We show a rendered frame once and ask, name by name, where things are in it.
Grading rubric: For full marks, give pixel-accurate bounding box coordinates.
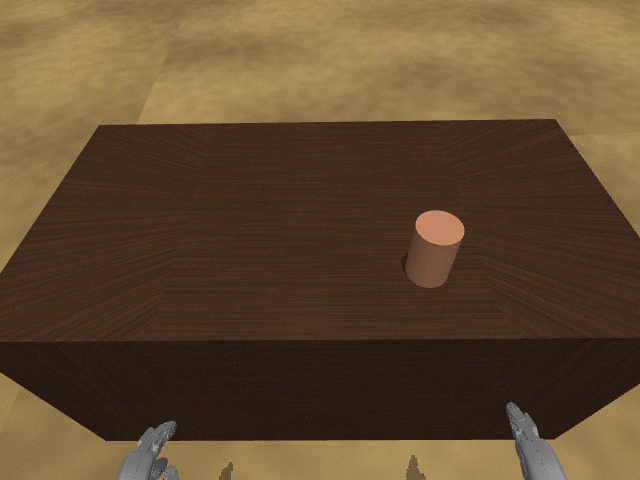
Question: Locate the left robot hand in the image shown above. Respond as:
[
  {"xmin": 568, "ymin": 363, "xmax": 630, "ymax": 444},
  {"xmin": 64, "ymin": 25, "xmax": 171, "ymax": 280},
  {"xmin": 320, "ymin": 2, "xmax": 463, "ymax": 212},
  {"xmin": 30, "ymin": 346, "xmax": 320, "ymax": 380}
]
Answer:
[{"xmin": 115, "ymin": 421, "xmax": 179, "ymax": 480}]

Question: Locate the can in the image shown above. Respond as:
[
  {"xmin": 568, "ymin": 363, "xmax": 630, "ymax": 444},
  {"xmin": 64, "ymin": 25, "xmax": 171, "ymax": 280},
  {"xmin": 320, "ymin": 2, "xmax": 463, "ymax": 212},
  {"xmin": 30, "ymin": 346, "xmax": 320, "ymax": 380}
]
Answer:
[{"xmin": 405, "ymin": 210, "xmax": 465, "ymax": 288}]

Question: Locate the right robot hand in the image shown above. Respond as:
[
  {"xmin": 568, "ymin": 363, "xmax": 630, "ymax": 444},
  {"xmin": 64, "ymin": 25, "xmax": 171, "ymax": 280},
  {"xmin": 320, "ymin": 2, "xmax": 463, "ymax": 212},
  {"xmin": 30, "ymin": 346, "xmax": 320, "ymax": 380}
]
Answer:
[{"xmin": 506, "ymin": 402, "xmax": 568, "ymax": 480}]

